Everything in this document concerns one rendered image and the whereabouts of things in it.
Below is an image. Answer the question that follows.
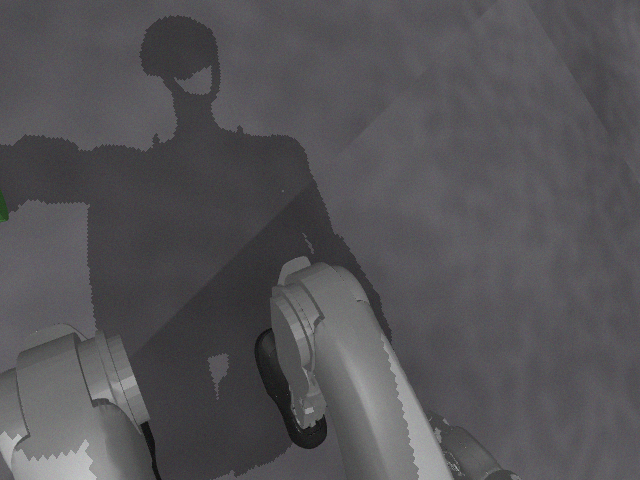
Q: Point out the right robot hand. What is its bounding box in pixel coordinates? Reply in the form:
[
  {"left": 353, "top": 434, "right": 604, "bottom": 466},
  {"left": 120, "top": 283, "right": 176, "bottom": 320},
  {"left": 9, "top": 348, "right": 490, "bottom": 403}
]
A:
[{"left": 425, "top": 410, "right": 503, "bottom": 480}]

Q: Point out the right robot foot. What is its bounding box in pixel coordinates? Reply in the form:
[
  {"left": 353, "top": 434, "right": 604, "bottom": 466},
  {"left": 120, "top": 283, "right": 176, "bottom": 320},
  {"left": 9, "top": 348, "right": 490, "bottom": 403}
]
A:
[{"left": 255, "top": 328, "right": 327, "bottom": 449}]

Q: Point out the bottle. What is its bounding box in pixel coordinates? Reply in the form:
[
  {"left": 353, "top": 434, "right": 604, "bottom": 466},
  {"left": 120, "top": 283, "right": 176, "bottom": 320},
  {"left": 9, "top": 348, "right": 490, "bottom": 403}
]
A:
[{"left": 0, "top": 189, "right": 9, "bottom": 222}]

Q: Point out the left robot foot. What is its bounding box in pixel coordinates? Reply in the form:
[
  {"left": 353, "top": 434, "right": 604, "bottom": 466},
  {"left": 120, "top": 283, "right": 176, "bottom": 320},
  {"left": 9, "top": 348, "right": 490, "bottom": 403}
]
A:
[{"left": 140, "top": 421, "right": 161, "bottom": 480}]

